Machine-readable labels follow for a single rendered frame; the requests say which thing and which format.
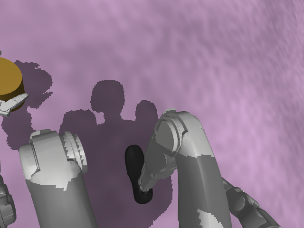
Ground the can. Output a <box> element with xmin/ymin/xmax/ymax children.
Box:
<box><xmin>0</xmin><ymin>57</ymin><xmax>25</xmax><ymax>112</ymax></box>

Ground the right robot arm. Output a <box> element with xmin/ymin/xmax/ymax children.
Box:
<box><xmin>226</xmin><ymin>187</ymin><xmax>281</xmax><ymax>228</ymax></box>

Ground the right robot foot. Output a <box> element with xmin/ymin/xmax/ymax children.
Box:
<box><xmin>125</xmin><ymin>145</ymin><xmax>153</xmax><ymax>204</ymax></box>

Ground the left robot hand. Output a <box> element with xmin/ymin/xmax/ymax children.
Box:
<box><xmin>0</xmin><ymin>51</ymin><xmax>29</xmax><ymax>117</ymax></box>

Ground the right robot hand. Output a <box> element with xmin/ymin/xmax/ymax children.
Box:
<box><xmin>222</xmin><ymin>178</ymin><xmax>234</xmax><ymax>191</ymax></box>

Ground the left robot arm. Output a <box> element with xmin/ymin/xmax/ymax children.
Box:
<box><xmin>0</xmin><ymin>175</ymin><xmax>17</xmax><ymax>228</ymax></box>

